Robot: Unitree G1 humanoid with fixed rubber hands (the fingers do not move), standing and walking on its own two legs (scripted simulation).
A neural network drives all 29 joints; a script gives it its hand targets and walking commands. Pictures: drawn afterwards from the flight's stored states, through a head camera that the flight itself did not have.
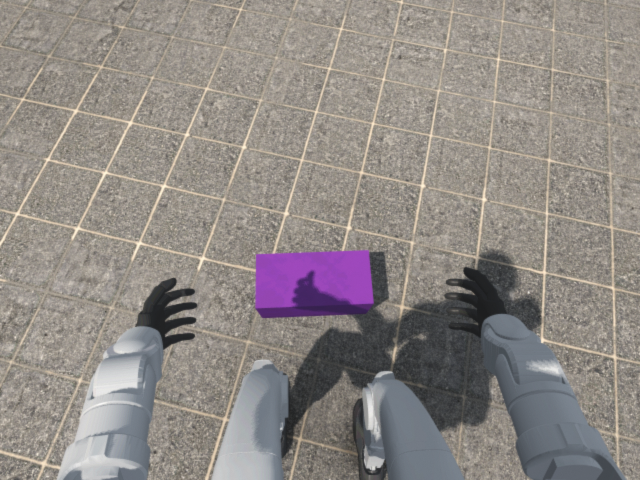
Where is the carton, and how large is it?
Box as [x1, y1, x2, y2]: [255, 250, 373, 317]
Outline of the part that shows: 368,250 256,254 255,308 262,317 365,313 373,303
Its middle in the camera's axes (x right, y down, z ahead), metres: -0.01 +0.13 +1.06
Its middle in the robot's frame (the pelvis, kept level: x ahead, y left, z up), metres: +0.47 +0.03 -0.61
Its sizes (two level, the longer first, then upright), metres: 0.294 0.141 0.149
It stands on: the floor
